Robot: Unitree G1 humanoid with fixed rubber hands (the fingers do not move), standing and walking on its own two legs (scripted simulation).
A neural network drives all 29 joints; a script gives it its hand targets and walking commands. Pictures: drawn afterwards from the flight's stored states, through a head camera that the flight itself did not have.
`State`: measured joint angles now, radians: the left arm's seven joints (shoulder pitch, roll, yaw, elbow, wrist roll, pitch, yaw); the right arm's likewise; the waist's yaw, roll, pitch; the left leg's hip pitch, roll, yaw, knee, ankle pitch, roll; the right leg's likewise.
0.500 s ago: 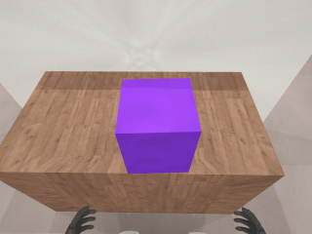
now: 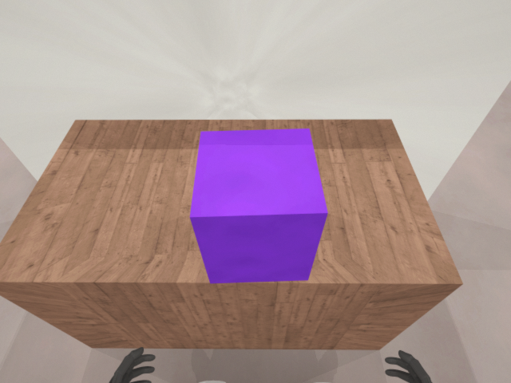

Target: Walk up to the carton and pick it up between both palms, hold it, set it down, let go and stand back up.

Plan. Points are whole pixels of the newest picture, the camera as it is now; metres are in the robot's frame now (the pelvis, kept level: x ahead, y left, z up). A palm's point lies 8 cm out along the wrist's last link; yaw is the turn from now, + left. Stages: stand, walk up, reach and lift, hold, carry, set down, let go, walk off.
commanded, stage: stand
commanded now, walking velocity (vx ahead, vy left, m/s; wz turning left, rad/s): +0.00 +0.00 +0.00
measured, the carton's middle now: (257, 209) +0.43 +0.03 -0.04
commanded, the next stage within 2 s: walk up in 0.22 s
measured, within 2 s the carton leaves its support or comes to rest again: neither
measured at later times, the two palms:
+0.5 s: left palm out of the picture +0.09 +0.25 -0.10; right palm out of the picture +0.09 -0.24 -0.11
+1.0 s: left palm out of the picture +0.07 +0.33 -0.12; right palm out of the picture +0.02 -0.15 -0.13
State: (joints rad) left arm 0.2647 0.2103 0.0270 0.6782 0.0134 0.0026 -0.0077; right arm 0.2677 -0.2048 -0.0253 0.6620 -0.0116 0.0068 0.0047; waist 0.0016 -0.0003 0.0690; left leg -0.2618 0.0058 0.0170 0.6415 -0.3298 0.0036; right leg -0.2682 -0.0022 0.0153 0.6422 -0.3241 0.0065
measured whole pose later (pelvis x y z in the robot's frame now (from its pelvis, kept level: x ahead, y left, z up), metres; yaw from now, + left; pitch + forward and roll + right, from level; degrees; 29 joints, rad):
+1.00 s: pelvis -0.05 +0.09 -0.01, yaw -5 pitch -4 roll -1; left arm 0.26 0.22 0.03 0.70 0.02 0.01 0.02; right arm 0.27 -0.22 0.01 0.67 -0.01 0.05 0.00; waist -0.01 0.03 0.12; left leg -0.34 0.03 0.13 0.77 -0.37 0.06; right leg -0.31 0.03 0.01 0.74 -0.35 0.00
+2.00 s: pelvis -0.01 +0.07 +0.01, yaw -8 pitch -2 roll +1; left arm 0.25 0.22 -0.01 0.74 0.01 -0.01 0.02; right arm 0.30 -0.25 0.01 0.77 0.00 0.02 0.00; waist -0.02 0.01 0.03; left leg -0.21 0.02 0.18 0.55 -0.31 0.04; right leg -0.23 0.03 0.07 0.60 -0.33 -0.02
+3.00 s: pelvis -0.06 +0.06 +0.00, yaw -3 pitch -6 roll +0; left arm 0.13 0.23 0.02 0.56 0.01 0.20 0.04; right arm 0.20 -0.12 -0.06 0.74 0.01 -0.14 0.03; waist -0.01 -0.05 0.12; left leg -0.25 0.03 0.08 0.61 -0.27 0.01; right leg -0.23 0.03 -0.04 0.63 -0.30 -0.05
